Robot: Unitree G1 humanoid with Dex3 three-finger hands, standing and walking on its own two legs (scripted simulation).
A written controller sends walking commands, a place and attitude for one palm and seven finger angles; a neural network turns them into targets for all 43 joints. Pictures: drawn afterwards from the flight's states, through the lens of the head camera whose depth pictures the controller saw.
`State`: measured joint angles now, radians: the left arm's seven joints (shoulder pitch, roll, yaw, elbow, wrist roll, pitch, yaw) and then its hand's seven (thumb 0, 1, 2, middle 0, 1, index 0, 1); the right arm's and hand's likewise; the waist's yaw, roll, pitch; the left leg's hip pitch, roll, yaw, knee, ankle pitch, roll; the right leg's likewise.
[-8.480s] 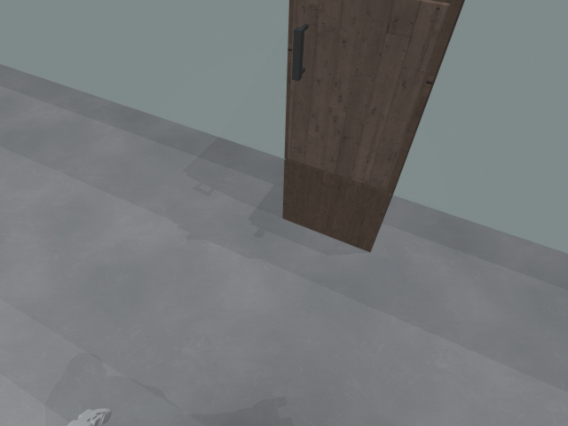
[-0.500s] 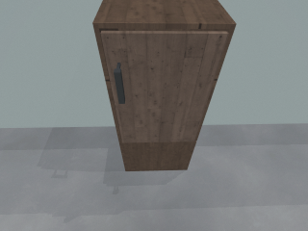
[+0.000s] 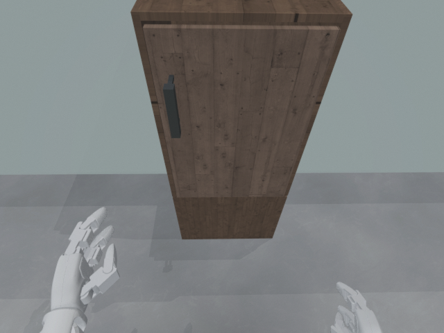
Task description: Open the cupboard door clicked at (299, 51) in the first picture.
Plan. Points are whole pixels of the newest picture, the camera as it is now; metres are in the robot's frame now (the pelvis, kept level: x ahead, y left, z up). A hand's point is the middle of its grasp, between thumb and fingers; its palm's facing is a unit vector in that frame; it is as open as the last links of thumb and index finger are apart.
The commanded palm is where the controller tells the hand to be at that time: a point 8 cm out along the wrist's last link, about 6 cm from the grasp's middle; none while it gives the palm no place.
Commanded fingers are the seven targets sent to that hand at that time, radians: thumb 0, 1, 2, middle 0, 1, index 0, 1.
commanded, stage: raise the hand with hooked fingers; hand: left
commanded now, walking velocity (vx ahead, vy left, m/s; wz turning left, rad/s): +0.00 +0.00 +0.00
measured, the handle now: (173, 107) +0.58 +0.14 +0.08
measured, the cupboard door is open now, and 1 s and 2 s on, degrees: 0 0 0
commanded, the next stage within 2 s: move the hooked fingers beside the handle in 1.86 s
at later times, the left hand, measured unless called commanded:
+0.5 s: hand (101, 276) +0.21 +0.21 +0.02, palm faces +0.06 -1.00 -0.05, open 10.5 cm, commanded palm +0.18 +0.27 +0.03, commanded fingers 0.00 0.01 0.52 -0.26 -0.87 -0.26 -0.87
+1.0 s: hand (65, 245) +0.25 +0.26 +0.06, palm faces +0.09 -0.99 -0.05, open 13.4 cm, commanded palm +0.22 +0.32 +0.07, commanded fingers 0.00 -0.50 0.30 -0.30 -1.20 -0.30 -1.20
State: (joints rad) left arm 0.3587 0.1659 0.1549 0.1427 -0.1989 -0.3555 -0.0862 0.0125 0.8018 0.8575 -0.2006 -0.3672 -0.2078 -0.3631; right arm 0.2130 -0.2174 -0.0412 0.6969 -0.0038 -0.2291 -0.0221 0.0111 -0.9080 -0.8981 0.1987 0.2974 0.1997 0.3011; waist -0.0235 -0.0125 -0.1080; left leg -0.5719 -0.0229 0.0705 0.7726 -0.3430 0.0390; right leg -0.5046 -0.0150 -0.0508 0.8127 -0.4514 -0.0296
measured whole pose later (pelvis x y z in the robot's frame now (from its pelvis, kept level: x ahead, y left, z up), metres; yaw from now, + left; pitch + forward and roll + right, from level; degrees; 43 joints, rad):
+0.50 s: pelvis -0.02 -0.02 -0.03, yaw +1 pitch +12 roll -1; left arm 0.29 0.29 0.30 0.13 -0.35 -0.33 -0.34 0.01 0.23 0.62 -0.24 -0.73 -0.25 -0.72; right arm 0.26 -0.21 0.03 0.61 0.03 -0.18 -0.07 0.02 -0.90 -0.90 0.20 0.30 0.20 0.30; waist -0.01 0.03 -0.12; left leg -0.81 0.04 0.00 1.02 -0.42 0.00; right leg -0.70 0.04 -0.12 1.00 -0.51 -0.07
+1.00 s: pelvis -0.01 +0.01 -0.01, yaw +1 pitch +9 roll -3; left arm 0.15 0.34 0.32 0.20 -0.34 -0.29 -0.34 0.00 -0.35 0.37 -0.29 -1.10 -0.29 -1.10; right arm 0.24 -0.25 0.04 0.56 0.04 -0.20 -0.08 0.01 -0.91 -0.90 0.20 0.30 0.20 0.30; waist 0.01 0.02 -0.09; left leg -0.65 0.00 0.03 0.87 -0.38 0.05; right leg -0.53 0.02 -0.09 0.82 -0.44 -0.02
